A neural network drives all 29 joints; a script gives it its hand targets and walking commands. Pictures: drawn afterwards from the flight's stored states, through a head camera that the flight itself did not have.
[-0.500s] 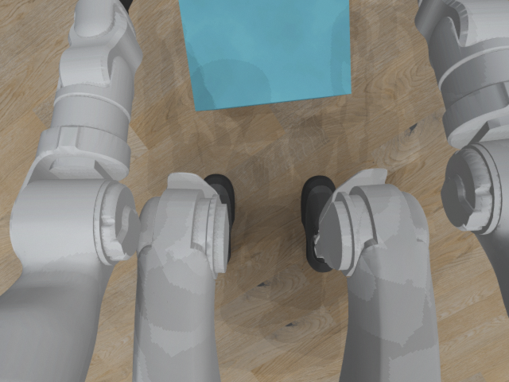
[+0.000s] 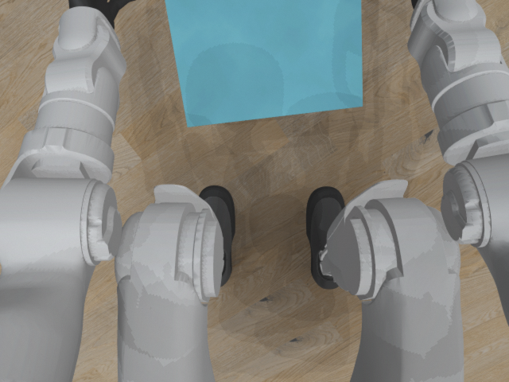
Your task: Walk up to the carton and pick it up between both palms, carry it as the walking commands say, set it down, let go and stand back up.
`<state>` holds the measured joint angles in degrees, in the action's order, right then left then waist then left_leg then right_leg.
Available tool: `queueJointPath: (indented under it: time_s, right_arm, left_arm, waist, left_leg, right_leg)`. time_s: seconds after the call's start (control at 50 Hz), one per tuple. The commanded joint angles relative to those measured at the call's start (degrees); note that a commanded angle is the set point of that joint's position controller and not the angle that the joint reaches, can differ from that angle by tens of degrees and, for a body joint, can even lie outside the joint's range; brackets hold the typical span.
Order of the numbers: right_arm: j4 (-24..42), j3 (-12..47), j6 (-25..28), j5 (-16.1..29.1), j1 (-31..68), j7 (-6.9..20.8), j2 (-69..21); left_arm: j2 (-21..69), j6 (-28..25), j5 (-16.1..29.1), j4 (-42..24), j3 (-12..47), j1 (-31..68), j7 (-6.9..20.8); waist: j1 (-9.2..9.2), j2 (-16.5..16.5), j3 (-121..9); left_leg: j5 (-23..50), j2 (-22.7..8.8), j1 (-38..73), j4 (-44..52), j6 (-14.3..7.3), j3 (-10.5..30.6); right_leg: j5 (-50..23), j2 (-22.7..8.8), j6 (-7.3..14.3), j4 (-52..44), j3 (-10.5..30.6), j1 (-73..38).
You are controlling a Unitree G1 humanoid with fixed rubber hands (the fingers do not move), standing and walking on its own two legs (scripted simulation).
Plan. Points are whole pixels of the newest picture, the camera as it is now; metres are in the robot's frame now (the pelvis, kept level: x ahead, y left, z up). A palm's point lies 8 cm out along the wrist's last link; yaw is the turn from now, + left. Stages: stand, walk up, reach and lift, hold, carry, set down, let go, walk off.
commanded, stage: reach and lift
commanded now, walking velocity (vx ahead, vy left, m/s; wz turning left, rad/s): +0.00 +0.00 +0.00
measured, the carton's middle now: (262, 27) +0.51 +0.01 -0.26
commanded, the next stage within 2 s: none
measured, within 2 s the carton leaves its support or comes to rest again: leaves its support in 1.28 s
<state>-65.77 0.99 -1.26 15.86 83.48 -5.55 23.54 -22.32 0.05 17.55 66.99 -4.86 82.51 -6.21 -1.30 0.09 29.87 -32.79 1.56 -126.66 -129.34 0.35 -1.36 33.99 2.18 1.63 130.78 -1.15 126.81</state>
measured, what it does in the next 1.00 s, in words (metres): stands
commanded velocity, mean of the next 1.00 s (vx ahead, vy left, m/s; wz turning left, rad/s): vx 0.00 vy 0.00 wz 0.00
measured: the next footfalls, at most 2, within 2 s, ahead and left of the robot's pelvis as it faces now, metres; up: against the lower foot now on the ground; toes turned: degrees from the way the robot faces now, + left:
none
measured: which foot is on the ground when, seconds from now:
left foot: down 0.00-1.00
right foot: down 0.00-1.00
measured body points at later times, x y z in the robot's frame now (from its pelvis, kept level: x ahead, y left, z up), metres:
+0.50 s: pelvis -0.01 +0.00 +0.01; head +0.37 -0.01 +0.24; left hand +0.54 +0.17 -0.18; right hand +0.55 -0.14 -0.19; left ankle +0.12 +0.11 -0.32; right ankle +0.11 -0.10 -0.32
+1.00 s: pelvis +0.00 +0.00 +0.00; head +0.36 -0.01 +0.25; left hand +0.54 +0.16 -0.18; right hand +0.55 -0.14 -0.19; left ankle +0.12 +0.12 -0.32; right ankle +0.11 -0.11 -0.32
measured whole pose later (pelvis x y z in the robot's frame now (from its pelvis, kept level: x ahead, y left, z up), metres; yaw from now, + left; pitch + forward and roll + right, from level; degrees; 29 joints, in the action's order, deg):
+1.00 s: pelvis +0.00 +0.00 +0.00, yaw +0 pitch +31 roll +1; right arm -71.3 -3.7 -4.1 7.5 86.5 -6.4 17.5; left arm -15.8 3.5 11.9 71.5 -6.5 84.7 -6.6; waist -1.3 -1.2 24.6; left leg -32.4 2.3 -128.9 -129.8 0.1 -1.6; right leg 34.0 2.0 0.9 131.3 -0.6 128.7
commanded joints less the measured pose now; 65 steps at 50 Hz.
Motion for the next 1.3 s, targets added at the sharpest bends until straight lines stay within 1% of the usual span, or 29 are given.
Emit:
queueJointPath:
  time_s: [0.0,0.06,0.08,0.1,0.14,0.16,0.18,0.22,0.26,0.32,0.38,0.4,0.42,0.44,0.5,0.56,0.66,0.68,0.7,0.76,0.86,0.9,0.92,1.06,1.16,1.22,1.24,1.26,1.28]
  right_arm:
    - [3.6,-1.0,0.6,-0.6,14.8,-0.2,5.2]
    - [1.1,-3.1,0.7,-2.8,15.0,-0.5,6.8]
    - [1.0,-2.1,0.5,-1.6,16.5,-0.1,4.1]
    - [1.9,-1.8,0.9,-1.8,17.3,-0.3,5.7]
    - [2.7,0.1,1.1,-0.8,18.7,0.1,3.0]
    - [3.9,-1.4,1.3,-1.2,20.4,-0.2,4.3]
    - [3.5,-0.8,1.3,-1.5,22.0,-0.6,4.2]
    - [1.1,-0.6,1.2,-1.7,20.3,-0.2,3.3]
    - [0.0,1.3,1.1,-0.3,20.9,0.2,0.6]
    - [-0.1,-0.6,1.8,-1.6,20.8,-0.5,2.5]
    - [1.8,0.5,2.3,-1.4,20.8,-0.9,-0.3]
    - [-0.6,0.7,2.4,-1.9,19.6,-1.2,0.8]
    - [1.2,1.1,2.5,-2.4,20.1,-1.4,-0.4]
    - [0.7,1.4,2.7,-2.0,19.5,-1.5,-0.3]
    - [3.1,1.9,3.6,-2.2,20.6,-1.5,-2.6]
    - [1.6,3.3,3.4,-1.8,19.7,-1.0,-5.8]
    - [3.7,5.3,3.0,-2.0,27.3,2.6,-21.8]
    - [3.7,5.2,2.5,-4.1,28.5,3.2,-23.2]
    - [3.3,5.6,2.3,-4.0,29.9,4.4,-29.8]
    - [4.5,6.6,0.5,-6.1,33.8,8.5,-42.4]
    - [6.9,5.7,-1.4,-7.4,32.0,12.3,-52.4]
    - [8.4,5.2,-1.4,-6.9,31.3,13.2,-55.5]
    - [8.2,5.0,-1.4,-7.3,31.5,13.4,-55.1]
    - [9.9,5.5,-2.4,-7.2,30.5,14.4,-59.2]
    - [12.0,5.0,-1.9,-7.1,29.7,13.7,-59.0]
    - [13.5,6.2,-1.8,-6.0,32.1,13.2,-59.6]
    - [13.4,6.1,-2.0,-6.7,30.3,12.8,-61.2]
    - [15.7,8.5,-1.9,-4.9,32.2,12.8,-61.8]
    - [17.6,9.1,-1.9,-4.8,33.2,12.6,-60.6]
  left_arm:
    - [-1.4,-0.4,0.8,-2.5,0.4,9.8,0.3]
    - [-1.7,-0.4,0.6,-3.4,0.4,12.3,0.1]
    - [-1.4,-0.5,0.3,-4.3,1.5,13.7,0.2]
    - [0.0,-0.1,1.4,-3.5,2.8,14.1,0.1]
    - [-0.9,-1.0,0.6,-4.8,1.4,14.8,0.0]
    - [-0.3,-0.6,1.9,-5.8,2.3,16.6,-0.3]
    - [-1.3,-0.4,1.0,-2.0,0.8,15.8,-0.5]
    - [1.1,-0.3,0.8,-1.4,2.2,14.8,-0.3]
    - [1.0,-0.6,-0.8,-0.8,1.7,16.4,-0.5]
    - [0.8,-1.0,-1.2,-0.7,1.1,15.5,-0.8]
    - [1.4,-1.8,-2.5,-1.4,0.5,15.3,-1.5]
    - [1.1,-1.8,-2.1,-0.5,0.3,15.3,-1.6]
    - [1.9,-2.1,-2.5,-2.1,0.0,15.5,-1.8]
    - [3.0,-2.1,-1.2,-0.3,1.4,14.8,-1.5]
    - [7.2,-2.2,0.2,-1.4,4.1,15.9,-0.8]
    - [9.5,-2.8,-0.6,-1.6,3.5,15.9,-1.0]
    - [25.4,-2.6,-1.9,-3.0,6.7,22.7,2.6]
    - [28.6,-2.1,-0.7,-3.1,7.2,22.9,3.7]
    - [31.3,-1.9,-2.6,-3.7,6.5,25.7,5.0]
    - [46.7,0.4,-3.6,-4.6,8.0,29.1,9.6]
    - [55.3,2.4,-4.6,-9.6,8.3,32.5,13.3]
    - [56.4,2.4,-4.9,-11.5,7.4,32.5,13.7]
    - [58.3,2.6,-5.0,-11.6,7.8,31.1,14.1]
    - [60.3,3.3,-6.1,-12.6,7.0,28.8,14.6]
    - [60.9,3.1,-4.0,-14.8,8.9,30.9,14.2]
    - [62.1,2.8,-3.5,-16.2,9.9,30.8,13.7]
    - [63.2,2.9,-3.1,-18.1,10.6,31.2,13.8]
    - [63.4,3.1,-3.1,-18.5,10.7,30.8,13.5]
    - [63.8,3.2,-2.7,-17.9,10.7,30.2,13.2]
  waist:
    - [-0.11,1.4,-75.3]
    - [2.37,2.0,-73.7]
    - [0.26,1.4,-73.1]
    - [2.42,2.2,-74.4]
    - [-0.34,3.0,-75.2]
    - [1.84,3.1,-75.3]
    - [-0.34,3.9,-72.5]
    - [0.41,4.0,-71.8]
    - [-1.90,3.3,-71.2]
    - [-0.70,3.0,-71.7]
    - [-2.85,2.7,-74.9]
    - [-0.93,3.0,-74.5]
    - [-2.03,2.5,-76.3]
    - [-0.14,2.9,-75.1]
    - [0.80,3.5,-74.6]
    - [-1.47,3.3,-73.6]
    - [-1.62,1.3,-73.3]
    - [0.87,4.1,-72.9]
    - [-1.64,4.0,-71.5]
    - [0.58,4.1,-69.2]
    - [0.14,3.1,-69.2]
    - [-0.50,3.5,-68.6]
    - [1.39,3.6,-67.6]
    - [-1.00,4.5,-64.1]
    - [1.21,3.7,-69.4]
    - [0.22,2.8,-74.9]
    - [2.01,4.5,-77.8]
    - [-0.69,4.3,-80.1]
    - [-0.63,3.3,-82.4]
  left_leg:
    - [20.2,-0.5,26.1,8.9,1.3,1.0]
    - [16.6,-0.2,26.1,9.4,1.2,1.7]
    - [16.6,0.0,26.8,10.3,1.2,2.0]
    - [17.9,-0.2,29.1,9.9,1.3,2.2]
    - [16.9,0.4,27.9,10.0,1.1,1.3]
    - [17.3,0.4,27.0,10.0,1.1,2.0]
    - [16.4,0.6,25.5,9.8,1.1,1.6]
    - [15.7,0.1,25.8,11.1,0.7,2.2]
    - [14.7,0.5,25.9,10.9,0.8,1.3]
    - [16.0,0.7,25.8,10.4,1.1,1.3]
    - [18.4,1.7,25.6,10.7,1.1,1.0]
    - [18.5,1.5,25.3,10.2,1.3,1.5]
    - [19.6,2.0,26.9,10.3,1.4,1.1]
    - [19.5,1.5,26.3,10.0,1.5,1.5]
    - [19.6,2.1,26.7,10.2,1.1,1.3]
    - [21.4,2.5,27.1,10.7,1.7,1.4]
    - [19.8,3.5,26.1,10.2,1.1,0.6]
    - [20.7,3.4,27.3,10.5,0.8,1.8]
    - [19.2,3.9,24.2,10.1,0.8,0.8]
    - [17.8,4.9,24.5,9.2,0.3,1.1]
    - [20.0,5.8,23.7,7.7,0.4,-0.3]
    - [21.5,6.3,22.9,7.5,-0.1,-0.2]
    - [21.2,6.0,22.3,6.9,-0.3,-0.5]
    - [21.2,6.5,19.3,7.1,-1.0,-0.1]
    - [24.0,6.1,22.8,6.7,-0.7,0.0]
    - [25.4,6.5,24.7,6.8,-0.4,-1.2]
    - [26.5,6.7,24.8,6.4,-0.4,-0.4]
    - [26.7,6.6,24.8,6.5,0.0,-1.5]
    - [27.3,6.4,26.5,6.3,-0.1,-1.7]
  right_leg:
    - [-21.7,-1.3,-1.5,-11.1,4.1,-34.2]
    - [-17.3,-1.0,-1.4,-11.1,3.4,-31.4]
    - [-16.8,-1.3,-1.5,-10.9,3.0,-31.2]
    - [-17.1,-1.1,-1.6,-11.3,3.0,-31.0]
    - [-15.5,-0.8,-1.4,-11.8,3.3,-31.3]
    - [-17.1,-1.0,-1.4,-11.4,2.8,-31.9]
    - [-15.6,-1.1,-1.6,-12.0,3.7,-30.9]
    - [-15.6,-1.1,-1.6,-11.8,2.8,-31.6]
    - [-13.4,-0.7,-1.5,-12.4,3.7,-30.1]
    - [-15.1,-0.3,-1.6,-12.3,3.8,-30.8]
    - [-18.1,0.4,-1.9,-12.3,4.1,-32.1]
    - [-18.9,0.1,-1.7,-12.1,4.3,-33.1]
    - [-20.0,0.5,-1.9,-12.2,4.1,-34.1]
    - [-20.5,0.4,-1.8,-12.3,4.1,-34.4]
    - [-20.5,0.9,-2.0,-12.9,3.6,-34.8]
    - [-21.6,1.3,-1.5,-12.6,4.0,-33.1]
    - [-20.6,2.6,-1.0,-12.1,4.0,-31.7]
    - [-20.6,2.3,-1.5,-12.4,3.0,-32.4]
    - [-19.8,2.9,-1.3,-12.0,3.3,-31.5]
    - [-17.1,3.3,-1.3,-11.2,2.5,-29.2]
    - [-20.0,3.9,-0.6,-10.7,2.1,-28.5]
    - [-21.9,4.1,-0.6,-9.7,1.7,-27.4]
    - [-21.0,4.2,-0.5,-10.3,1.8,-26.8]
    - [-21.3,4.4,0.1,-9.2,2.0,-24.1]
    - [-23.8,4.8,0.6,-8.9,1.6,-25.5]
    - [-25.3,4.7,0.0,-9.1,1.4,-29.1]
    - [-27.3,5.2,0.0,-8.7,0.8,-30.2]
    - [-28.4,5.1,0.0,-9.2,1.6,-33.2]
    - [-28.6,4.9,-0.5,-9.2,1.7,-33.4]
